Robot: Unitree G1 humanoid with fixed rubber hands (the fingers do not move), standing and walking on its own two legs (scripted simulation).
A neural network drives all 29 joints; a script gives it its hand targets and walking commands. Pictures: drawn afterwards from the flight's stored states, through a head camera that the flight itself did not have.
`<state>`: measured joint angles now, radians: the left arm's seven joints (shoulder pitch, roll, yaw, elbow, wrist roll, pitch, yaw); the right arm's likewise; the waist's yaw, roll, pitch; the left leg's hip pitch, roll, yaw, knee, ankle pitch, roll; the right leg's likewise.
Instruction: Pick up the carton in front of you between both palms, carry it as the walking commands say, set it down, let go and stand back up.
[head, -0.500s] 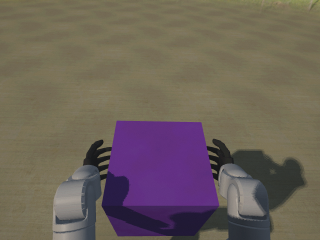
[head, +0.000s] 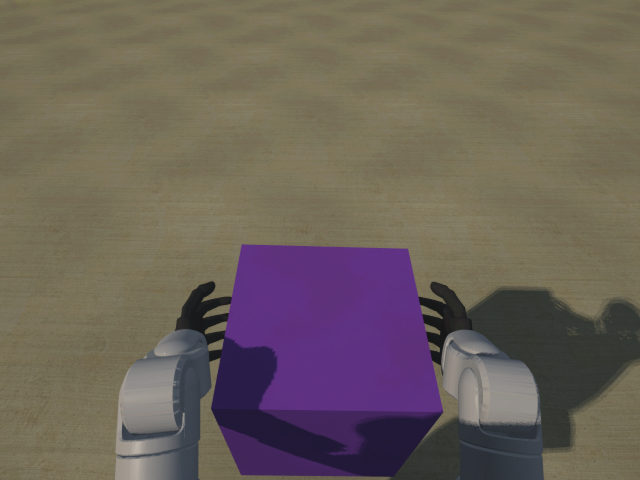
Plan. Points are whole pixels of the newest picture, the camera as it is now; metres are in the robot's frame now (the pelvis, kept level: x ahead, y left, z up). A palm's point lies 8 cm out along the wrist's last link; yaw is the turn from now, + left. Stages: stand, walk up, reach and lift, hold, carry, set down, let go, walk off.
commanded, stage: carry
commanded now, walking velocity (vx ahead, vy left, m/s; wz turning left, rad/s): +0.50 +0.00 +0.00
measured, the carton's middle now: (321, 366) +0.28 +0.00 +0.01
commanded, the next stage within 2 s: none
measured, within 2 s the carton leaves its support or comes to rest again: neither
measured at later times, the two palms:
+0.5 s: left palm (222, 178) +0.60 +0.17 +0.09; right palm (394, 175) +0.59 -0.13 +0.10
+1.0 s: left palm (254, 108) +0.87 +0.14 +0.09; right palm (385, 111) +0.86 -0.16 +0.08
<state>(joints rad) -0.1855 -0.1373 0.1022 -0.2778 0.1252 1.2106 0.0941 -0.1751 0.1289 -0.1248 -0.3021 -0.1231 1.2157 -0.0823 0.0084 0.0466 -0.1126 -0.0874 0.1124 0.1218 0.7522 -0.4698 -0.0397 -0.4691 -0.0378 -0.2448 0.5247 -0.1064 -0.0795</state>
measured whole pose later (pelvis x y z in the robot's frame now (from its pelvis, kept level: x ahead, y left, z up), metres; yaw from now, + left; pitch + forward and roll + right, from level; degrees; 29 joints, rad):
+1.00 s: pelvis +0.59 +0.00 +0.01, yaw +0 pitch +3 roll -1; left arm -0.21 -0.14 0.11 -0.28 0.13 1.20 0.09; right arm -0.19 0.14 -0.14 -0.32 -0.14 1.22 -0.08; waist 0.00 0.05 -0.04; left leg -0.19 0.07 0.11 0.60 -0.52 -0.04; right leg -0.38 -0.02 -0.24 0.41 -0.09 -0.07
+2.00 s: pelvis +0.63 +0.02 +0.01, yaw +1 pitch +2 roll -1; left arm -0.17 -0.13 0.11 -0.23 0.15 1.19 0.08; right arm -0.17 0.13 -0.12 -0.23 -0.15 1.19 -0.08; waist 0.00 0.01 -0.10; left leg -0.14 0.06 0.17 0.53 -0.42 0.00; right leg -0.35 -0.07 -0.19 0.56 -0.23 -0.02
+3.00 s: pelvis +0.58 +0.03 +0.01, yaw +1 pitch +1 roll +0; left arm -0.23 -0.14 0.18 0.18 0.25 0.75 0.04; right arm -0.23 0.14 -0.18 0.18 -0.24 0.74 -0.03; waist 0.00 0.01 -0.07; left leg -0.22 0.04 0.19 0.57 -0.37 0.04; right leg -0.39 -0.09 -0.18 0.51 -0.13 -0.01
